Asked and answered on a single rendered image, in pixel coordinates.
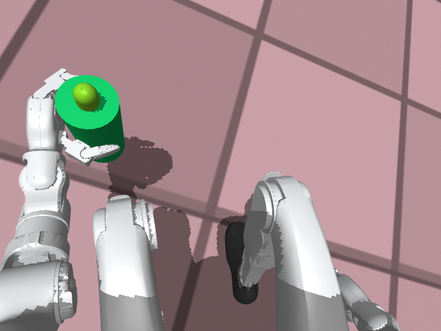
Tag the right robot hand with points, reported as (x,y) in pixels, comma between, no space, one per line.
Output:
(352,294)

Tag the right robot foot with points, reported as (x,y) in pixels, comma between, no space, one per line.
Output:
(234,246)

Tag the left robot arm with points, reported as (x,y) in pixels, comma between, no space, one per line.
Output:
(37,285)

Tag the bottle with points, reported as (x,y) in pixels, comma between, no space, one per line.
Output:
(90,108)

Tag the right robot arm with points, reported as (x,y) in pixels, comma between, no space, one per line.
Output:
(369,316)

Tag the left robot hand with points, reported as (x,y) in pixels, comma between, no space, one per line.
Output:
(45,128)

